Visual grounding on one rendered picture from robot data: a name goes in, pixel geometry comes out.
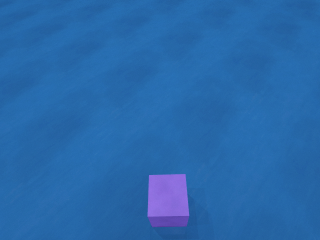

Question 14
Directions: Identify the carton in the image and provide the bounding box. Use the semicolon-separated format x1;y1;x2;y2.
147;174;189;227

